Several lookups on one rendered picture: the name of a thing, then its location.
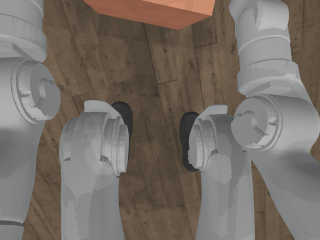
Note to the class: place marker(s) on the left robot upper arm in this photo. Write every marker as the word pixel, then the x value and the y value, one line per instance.
pixel 28 97

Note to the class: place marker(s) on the carton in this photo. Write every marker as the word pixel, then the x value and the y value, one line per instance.
pixel 174 14

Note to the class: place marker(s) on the robot right thigh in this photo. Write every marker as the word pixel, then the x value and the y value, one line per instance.
pixel 227 198

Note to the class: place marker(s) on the left robot foot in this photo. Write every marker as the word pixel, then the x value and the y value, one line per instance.
pixel 127 116

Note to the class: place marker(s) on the robot right forearm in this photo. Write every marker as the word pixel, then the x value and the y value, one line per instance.
pixel 263 46

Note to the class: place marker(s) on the right robot upper arm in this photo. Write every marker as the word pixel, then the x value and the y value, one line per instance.
pixel 278 133

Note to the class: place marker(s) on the robot left forearm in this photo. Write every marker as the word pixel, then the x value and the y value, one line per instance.
pixel 21 29

